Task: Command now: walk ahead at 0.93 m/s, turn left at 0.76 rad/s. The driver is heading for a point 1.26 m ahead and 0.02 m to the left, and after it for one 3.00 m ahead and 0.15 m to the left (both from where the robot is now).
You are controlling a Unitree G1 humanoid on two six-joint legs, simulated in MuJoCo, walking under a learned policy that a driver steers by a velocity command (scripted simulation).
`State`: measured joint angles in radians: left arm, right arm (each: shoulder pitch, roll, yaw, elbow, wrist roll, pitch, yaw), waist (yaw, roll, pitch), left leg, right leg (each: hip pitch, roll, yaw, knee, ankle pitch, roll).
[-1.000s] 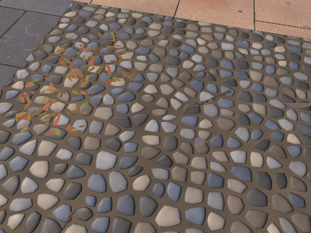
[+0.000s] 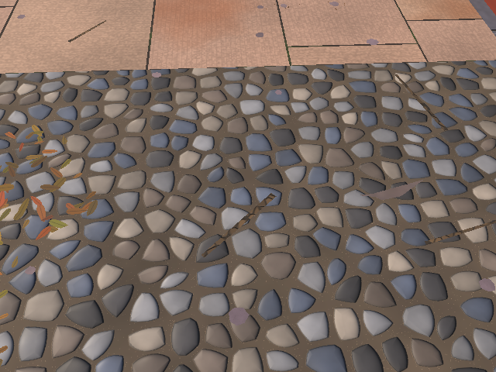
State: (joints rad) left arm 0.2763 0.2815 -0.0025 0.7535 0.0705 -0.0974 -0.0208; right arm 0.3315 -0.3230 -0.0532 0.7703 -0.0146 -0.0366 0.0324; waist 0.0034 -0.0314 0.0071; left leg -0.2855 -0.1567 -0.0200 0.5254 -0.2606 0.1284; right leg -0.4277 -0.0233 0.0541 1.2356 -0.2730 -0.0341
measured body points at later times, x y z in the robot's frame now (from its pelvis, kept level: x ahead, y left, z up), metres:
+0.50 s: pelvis +0.47 +0.03 +0.01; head +0.49 +0.04 +0.46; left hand +0.37 +0.31 -0.11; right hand +0.73 -0.17 -0.07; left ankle +0.42 +0.13 -0.65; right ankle +0.48 -0.09 -0.73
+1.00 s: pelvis +0.91 +0.15 -0.01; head +0.94 +0.14 +0.44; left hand +1.18 +0.38 -0.06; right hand +0.82 -0.14 -0.13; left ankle +0.72 +0.26 -0.73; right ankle +1.09 +0.05 -0.67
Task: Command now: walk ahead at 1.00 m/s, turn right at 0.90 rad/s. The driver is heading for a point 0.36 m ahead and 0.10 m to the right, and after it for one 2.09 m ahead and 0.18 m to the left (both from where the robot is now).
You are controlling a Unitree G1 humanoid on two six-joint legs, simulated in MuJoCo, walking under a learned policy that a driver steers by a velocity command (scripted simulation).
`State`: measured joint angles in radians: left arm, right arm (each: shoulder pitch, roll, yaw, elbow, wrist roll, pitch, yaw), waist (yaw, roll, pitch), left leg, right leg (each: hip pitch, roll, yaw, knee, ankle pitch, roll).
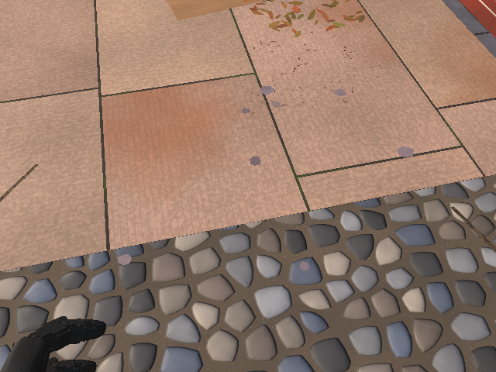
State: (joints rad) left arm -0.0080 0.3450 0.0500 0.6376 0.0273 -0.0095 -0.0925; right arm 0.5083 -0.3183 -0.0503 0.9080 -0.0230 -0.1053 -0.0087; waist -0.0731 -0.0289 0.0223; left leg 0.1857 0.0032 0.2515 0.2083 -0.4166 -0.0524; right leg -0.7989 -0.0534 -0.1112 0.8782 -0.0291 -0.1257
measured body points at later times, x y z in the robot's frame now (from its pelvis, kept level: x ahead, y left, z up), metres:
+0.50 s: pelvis +0.47 -0.03 +0.00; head +0.51 -0.03 +0.44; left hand +0.48 +0.24 -0.13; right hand +0.64 -0.28 -0.10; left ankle +0.72 +0.03 -0.68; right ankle +0.25 -0.04 -0.71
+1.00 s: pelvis +0.96 -0.03 -0.01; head +1.00 -0.02 +0.44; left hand +1.16 +0.25 -0.05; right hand +1.03 -0.34 -0.12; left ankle +0.71 -0.01 -0.69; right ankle +1.15 -0.12 -0.72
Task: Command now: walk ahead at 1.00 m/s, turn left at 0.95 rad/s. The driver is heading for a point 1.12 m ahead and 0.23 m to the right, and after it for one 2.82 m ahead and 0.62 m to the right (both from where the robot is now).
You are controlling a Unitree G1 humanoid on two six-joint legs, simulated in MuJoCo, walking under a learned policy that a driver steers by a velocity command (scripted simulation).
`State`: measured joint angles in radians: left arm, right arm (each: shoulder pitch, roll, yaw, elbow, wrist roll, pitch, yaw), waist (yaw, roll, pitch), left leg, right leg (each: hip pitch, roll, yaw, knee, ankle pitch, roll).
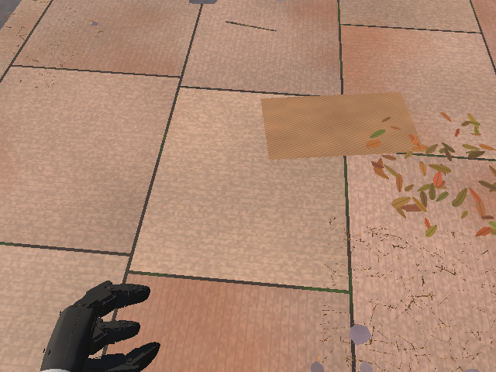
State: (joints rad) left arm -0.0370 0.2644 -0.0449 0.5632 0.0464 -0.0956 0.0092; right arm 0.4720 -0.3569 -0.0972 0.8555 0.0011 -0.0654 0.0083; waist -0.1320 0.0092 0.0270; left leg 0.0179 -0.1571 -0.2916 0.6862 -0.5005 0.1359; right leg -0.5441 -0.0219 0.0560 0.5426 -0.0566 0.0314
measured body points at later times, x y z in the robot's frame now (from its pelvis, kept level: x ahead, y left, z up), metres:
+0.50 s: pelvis +0.44 +0.01 +0.02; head +0.47 +0.02 +0.47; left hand +0.46 +0.29 -0.12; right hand +0.60 -0.24 -0.07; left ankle +0.47 +0.12 -0.71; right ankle +0.30 -0.11 -0.61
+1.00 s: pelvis +0.68 -0.04 +0.02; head +0.72 -0.07 +0.46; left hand +0.90 +0.17 -0.09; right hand +0.71 -0.34 -0.09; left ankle +0.81 +0.10 -0.64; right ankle +0.75 -0.10 -0.71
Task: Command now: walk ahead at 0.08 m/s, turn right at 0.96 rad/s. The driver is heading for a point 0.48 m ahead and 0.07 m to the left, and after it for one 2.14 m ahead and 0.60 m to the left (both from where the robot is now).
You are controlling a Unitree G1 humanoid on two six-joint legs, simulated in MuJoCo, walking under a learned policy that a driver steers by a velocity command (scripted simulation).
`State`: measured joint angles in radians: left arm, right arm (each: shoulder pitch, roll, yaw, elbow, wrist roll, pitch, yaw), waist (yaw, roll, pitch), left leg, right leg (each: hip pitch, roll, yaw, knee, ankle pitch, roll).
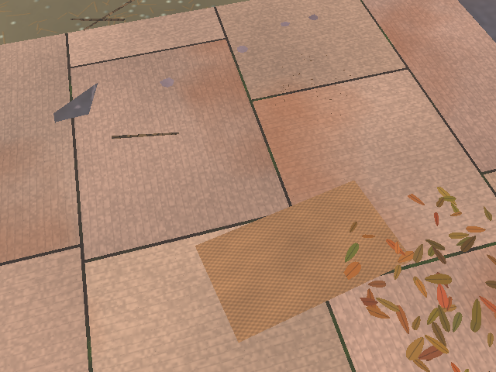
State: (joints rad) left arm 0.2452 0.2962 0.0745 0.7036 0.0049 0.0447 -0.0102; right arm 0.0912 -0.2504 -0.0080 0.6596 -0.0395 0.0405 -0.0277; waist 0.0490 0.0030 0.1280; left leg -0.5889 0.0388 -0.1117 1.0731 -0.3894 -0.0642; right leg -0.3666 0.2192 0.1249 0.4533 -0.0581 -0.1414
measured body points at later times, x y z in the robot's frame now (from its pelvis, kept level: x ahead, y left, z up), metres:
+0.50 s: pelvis +0.10 +0.08 +0.02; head +0.10 +0.11 +0.47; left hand +0.28 +0.33 -0.09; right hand +0.10 -0.20 -0.09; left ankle +0.11 +0.17 -0.73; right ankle +0.08 -0.05 -0.68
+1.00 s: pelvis +0.31 +0.11 -0.01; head +0.35 +0.11 +0.44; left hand +0.21 +0.39 -0.12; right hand +0.62 -0.05 -0.07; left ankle +0.44 +0.27 -0.68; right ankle +0.15 -0.06 -0.73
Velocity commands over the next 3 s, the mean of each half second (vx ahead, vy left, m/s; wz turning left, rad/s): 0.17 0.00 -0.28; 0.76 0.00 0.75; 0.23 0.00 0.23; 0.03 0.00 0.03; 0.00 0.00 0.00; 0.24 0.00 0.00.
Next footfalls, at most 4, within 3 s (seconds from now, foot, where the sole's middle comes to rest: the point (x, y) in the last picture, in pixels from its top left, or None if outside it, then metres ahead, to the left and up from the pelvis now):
0.32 left None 0.15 0.16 -0.76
0.68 right None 0.19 -0.05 -0.76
1.08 left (170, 320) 0.52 0.28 -0.76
1.52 right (230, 283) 0.63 0.13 -0.76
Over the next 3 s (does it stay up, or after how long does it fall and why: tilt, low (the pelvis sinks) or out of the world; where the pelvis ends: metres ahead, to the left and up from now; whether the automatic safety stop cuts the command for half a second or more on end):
stays up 0.58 0.22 0.02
